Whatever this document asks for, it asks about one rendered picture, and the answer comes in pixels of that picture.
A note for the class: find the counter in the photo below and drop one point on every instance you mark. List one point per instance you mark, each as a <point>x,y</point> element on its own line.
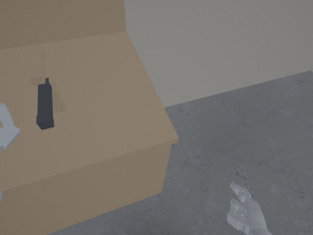
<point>112,136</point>

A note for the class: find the right robot hand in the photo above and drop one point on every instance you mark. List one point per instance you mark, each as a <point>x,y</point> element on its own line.
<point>247,216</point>

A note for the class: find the left robot hand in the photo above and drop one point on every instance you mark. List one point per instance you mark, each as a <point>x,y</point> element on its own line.
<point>8,133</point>

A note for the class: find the tap lever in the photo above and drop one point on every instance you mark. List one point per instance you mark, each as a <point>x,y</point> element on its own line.
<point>44,118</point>

